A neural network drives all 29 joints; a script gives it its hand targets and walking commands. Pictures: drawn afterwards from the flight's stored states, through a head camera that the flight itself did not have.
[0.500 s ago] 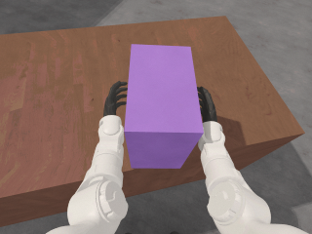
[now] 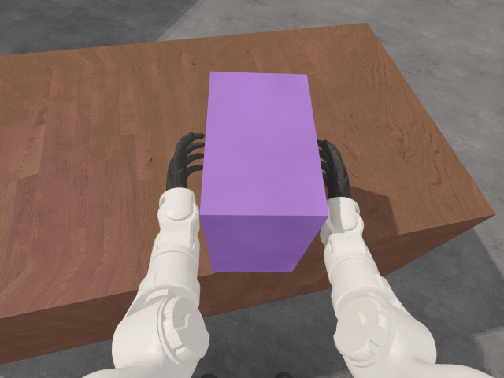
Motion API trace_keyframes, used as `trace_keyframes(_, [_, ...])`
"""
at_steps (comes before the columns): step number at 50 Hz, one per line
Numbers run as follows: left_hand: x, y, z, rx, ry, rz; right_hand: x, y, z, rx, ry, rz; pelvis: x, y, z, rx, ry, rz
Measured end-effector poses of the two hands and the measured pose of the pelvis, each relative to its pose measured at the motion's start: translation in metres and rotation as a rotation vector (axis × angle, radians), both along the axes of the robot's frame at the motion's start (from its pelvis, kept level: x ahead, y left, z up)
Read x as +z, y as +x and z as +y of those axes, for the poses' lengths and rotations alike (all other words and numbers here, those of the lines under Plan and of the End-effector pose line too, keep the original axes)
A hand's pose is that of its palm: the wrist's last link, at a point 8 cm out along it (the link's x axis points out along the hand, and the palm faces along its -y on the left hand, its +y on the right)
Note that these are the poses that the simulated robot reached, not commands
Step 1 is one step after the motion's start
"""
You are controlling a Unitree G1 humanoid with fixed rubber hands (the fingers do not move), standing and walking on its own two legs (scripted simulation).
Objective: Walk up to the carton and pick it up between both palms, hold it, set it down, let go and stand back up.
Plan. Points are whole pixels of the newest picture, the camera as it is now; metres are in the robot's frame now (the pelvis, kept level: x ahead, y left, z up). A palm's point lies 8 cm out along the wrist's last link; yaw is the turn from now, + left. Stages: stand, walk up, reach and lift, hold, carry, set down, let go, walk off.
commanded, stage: reach and lift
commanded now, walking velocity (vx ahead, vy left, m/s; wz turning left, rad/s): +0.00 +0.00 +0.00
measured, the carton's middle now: (255, 182) +0.45 +0.01 -0.04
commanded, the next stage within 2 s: none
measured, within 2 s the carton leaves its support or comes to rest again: leaves its support in 1.50 s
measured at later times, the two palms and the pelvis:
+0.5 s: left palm (180, 182) +0.41 +0.14 +0.01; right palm (335, 190) +0.40 -0.11 +0.02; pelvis +0.00 +0.00 +0.00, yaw +1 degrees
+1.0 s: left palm (176, 184) +0.41 +0.15 +0.01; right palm (332, 190) +0.40 -0.11 +0.02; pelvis +0.00 +0.00 +0.00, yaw +0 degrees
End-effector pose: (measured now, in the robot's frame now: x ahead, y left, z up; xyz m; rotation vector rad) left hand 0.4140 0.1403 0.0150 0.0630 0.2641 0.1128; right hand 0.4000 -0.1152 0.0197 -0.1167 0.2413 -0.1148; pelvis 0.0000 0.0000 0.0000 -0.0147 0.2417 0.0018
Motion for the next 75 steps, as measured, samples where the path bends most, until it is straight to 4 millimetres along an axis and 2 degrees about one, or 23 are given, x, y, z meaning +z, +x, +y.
trace_keyframes(41, [-0.001,-0.001,0.001,0.008,-0.017,0.001,-0.001,-0.001,0.001,-0.006,0.011,-0.009,0.001,0.002,0.001,0.011,-0.001,0.004])
trace_keyframes(50, [-0.001,-0.005,0.006,0.023,-0.019,-0.004,0.0,-0.002,0.006,0.004,0.013,-0.015,0.0,0.0,0.002,0.007,-0.003,0.012])
trace_keyframes(61, [-0.002,-0.014,0.015,0.035,-0.028,0.0,0.0,-0.009,0.015,0.012,0.019,-0.01,0.001,-0.003,0.004,0.017,-0.007,0.0])
trace_keyframes(75, [0.005,-0.033,0.005,0.017,-0.031,0.001,0.003,-0.033,0.005,-0.01,0.029,-0.006,0.0,-0.016,0.001,0.015,-0.01,-0.024])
